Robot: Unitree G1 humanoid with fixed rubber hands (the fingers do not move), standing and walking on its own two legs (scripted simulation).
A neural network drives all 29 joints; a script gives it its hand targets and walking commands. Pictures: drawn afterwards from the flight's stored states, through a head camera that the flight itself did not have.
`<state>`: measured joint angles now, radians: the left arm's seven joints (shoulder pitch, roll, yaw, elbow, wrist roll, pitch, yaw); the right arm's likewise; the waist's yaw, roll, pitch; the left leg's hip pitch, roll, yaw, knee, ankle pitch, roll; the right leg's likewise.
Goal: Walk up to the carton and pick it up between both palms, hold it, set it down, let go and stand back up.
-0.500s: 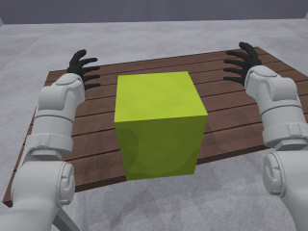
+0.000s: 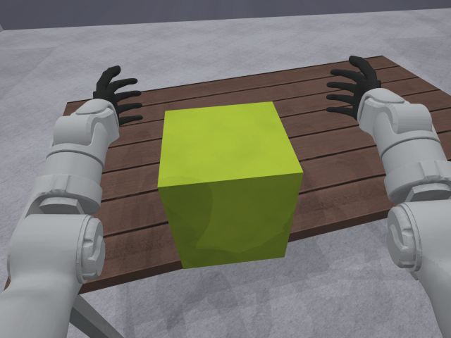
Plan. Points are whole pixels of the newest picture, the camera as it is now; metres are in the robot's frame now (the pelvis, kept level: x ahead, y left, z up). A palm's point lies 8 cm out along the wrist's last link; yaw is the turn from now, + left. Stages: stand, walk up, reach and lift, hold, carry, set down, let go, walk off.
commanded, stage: reach and lift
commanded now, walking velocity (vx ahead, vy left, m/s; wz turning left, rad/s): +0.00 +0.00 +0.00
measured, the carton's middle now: (227, 186) +0.41 +0.02 +0.07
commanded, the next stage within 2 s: none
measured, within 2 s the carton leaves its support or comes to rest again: neither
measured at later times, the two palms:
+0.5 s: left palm (124, 149) +0.43 +0.20 +0.16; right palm (342, 142) +0.44 -0.20 +0.16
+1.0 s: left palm (143, 172) +0.41 +0.18 +0.11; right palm (337, 168) +0.42 -0.20 +0.11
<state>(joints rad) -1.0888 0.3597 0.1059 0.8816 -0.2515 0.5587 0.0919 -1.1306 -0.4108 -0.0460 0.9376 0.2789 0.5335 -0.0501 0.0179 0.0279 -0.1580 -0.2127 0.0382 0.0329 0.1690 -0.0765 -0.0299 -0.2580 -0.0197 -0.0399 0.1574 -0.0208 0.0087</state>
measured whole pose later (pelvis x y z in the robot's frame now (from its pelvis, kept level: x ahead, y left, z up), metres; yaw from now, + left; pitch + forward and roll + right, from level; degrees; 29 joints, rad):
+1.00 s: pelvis +0.01 +0.00 +0.00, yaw +0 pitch +7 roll +0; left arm -0.68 0.15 0.13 0.66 -0.09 0.25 0.11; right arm -0.71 -0.22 -0.13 0.73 0.12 0.23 -0.04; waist 0.00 0.03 -0.08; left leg -0.18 0.04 0.03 0.14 -0.08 -0.03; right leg -0.21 -0.02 -0.04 0.10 -0.01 0.00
